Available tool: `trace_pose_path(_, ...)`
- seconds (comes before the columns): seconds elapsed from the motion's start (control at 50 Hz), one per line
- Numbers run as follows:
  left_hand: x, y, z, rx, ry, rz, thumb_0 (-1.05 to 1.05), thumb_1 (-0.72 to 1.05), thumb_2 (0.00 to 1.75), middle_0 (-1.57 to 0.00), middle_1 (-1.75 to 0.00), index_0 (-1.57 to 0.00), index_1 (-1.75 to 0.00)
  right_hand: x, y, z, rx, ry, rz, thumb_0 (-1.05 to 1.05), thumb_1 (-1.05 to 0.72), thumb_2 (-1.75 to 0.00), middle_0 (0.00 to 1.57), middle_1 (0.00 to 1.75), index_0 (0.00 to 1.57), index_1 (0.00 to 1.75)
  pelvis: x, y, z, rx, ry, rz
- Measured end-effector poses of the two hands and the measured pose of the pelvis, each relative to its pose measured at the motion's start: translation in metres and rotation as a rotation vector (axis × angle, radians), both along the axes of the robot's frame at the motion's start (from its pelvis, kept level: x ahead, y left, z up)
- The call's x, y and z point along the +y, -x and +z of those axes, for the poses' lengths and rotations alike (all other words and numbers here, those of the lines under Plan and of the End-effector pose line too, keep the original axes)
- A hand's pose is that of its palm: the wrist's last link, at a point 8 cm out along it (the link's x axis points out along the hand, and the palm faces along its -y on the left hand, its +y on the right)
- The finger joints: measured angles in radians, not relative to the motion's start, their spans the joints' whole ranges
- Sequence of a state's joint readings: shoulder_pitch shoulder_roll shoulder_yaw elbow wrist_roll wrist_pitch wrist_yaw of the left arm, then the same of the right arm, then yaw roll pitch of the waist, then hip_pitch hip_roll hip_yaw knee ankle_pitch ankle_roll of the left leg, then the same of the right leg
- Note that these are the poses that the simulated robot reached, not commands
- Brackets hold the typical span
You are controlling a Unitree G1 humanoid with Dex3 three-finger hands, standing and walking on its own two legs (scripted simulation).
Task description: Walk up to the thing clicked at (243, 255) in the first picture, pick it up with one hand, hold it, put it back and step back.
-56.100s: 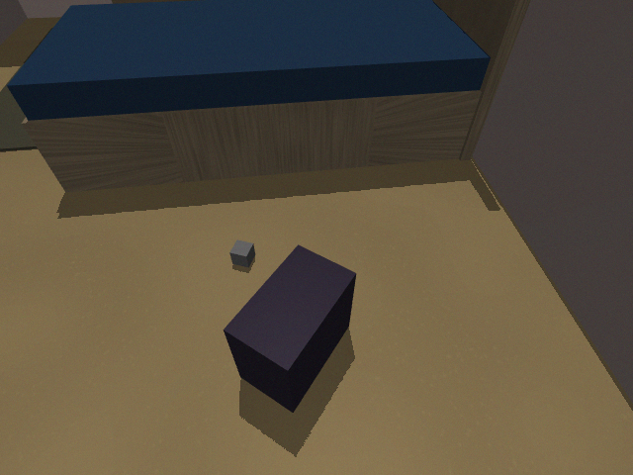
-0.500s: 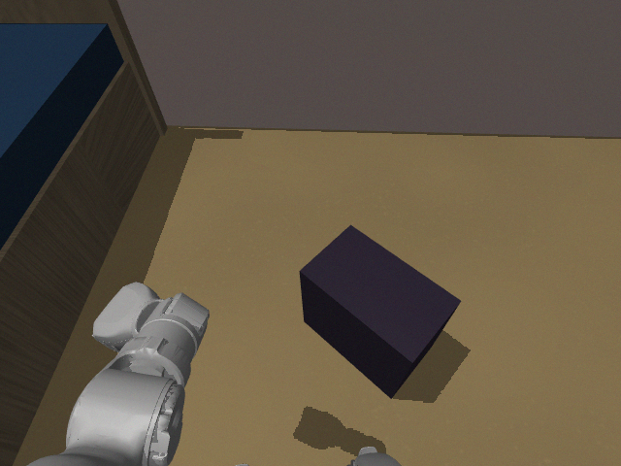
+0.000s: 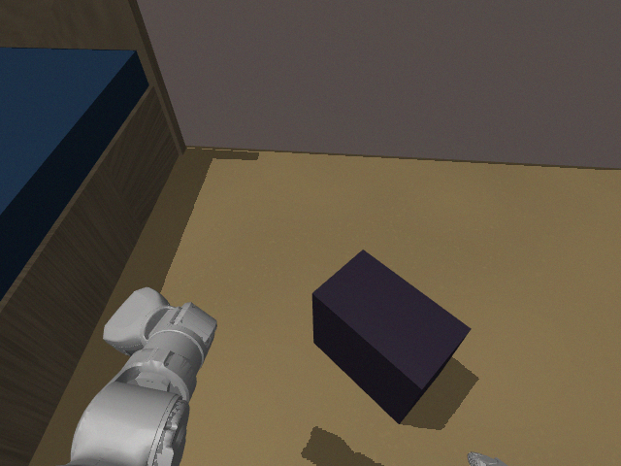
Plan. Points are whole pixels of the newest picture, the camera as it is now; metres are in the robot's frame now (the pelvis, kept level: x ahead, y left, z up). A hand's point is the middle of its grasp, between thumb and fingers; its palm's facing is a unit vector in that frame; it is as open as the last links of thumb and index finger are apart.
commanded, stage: hold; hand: left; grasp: from above
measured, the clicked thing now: (167, 348) +0.34 +0.22 -0.09
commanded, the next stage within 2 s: crouch in 1.52 s
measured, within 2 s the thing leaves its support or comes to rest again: neither
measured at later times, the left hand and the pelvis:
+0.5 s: hand (152, 326) +0.34 +0.22 -0.02, palm faces -0.15 -0.41 -0.90, open 9.9 cm; pelvis +0.02 +0.00 +0.01, yaw +1 degrees
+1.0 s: hand (146, 337) +0.32 +0.22 -0.01, palm faces -0.17 -0.41 -0.89, open 10.0 cm; pelvis +0.01 +0.00 +0.02, yaw +0 degrees
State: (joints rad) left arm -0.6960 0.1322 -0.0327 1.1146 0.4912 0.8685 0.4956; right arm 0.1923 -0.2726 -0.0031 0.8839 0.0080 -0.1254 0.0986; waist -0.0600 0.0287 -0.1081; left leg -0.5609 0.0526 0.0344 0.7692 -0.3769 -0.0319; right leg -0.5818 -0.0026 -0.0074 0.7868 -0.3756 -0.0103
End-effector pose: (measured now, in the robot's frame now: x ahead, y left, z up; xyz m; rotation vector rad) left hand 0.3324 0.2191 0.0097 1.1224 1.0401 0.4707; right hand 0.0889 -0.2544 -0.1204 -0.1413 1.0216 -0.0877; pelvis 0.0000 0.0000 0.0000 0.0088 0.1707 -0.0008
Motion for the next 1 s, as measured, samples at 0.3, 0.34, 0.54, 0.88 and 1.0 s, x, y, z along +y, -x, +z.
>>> trace_pose_path(0.3, 0.007, -0.005, 0.014, 0.036, 0.008, 0.053, -0.03, 0.05, 0.39, -0.74, -0.45, -0.73, -0.46, 0.005, -0.032, 0.011, -0.043, -0.017, 0.03, 0.01, -0.9, -0.9, 0.2, 0.29, 0.2, 0.3, 0.003, -0.016, 0.008, -0.023, -0.004, 0.007)
trace_pose_path(0.34, 0.007, -0.005, 0.013, 0.033, 0.015, 0.051, -0.03, 0.05, 0.39, -0.74, -0.45, -0.73, -0.46, 0.004, -0.035, 0.012, -0.041, -0.016, 0.035, 0.01, -0.9, -0.9, 0.2, 0.29, 0.2, 0.3, 0.002, -0.017, 0.009, -0.025, -0.004, 0.009)
trace_pose_path(0.54, 0.011, -0.008, 0.03, -0.016, -0.015, 0.019, -0.03, 0.05, 0.39, -0.75, -0.44, -0.73, -0.46, 0.005, -0.044, 0.02, -0.066, -0.011, 0.042, 0.01, -0.9, -0.9, 0.19, 0.29, 0.2, 0.3, 0.003, -0.019, 0.013, -0.047, -0.002, 0.009)
trace_pose_path(0.88, 0.008, 0.008, 0.035, 0.016, 0.008, 0.028, -0.02, 0.01, 0.46, -0.76, -0.45, -0.74, -0.47, 0.018, -0.059, 0.027, -0.125, -0.045, 0.077, 0.01, -0.9, -0.9, 0.19, 0.29, 0.2, 0.3, 0.001, -0.013, 0.019, -0.073, -0.004, 0.009)
trace_pose_path(1.0, 0.009, 0.014, 0.039, -0.002, 0.007, 0.021, -0.02, 0.0, 0.46, -0.76, -0.44, -0.75, -0.46, 0.019, -0.062, 0.031, -0.141, -0.042, 0.082, 0.01, -0.9, -0.9, 0.19, 0.29, 0.2, 0.3, 0.002, -0.01, 0.02, -0.085, -0.003, 0.008)
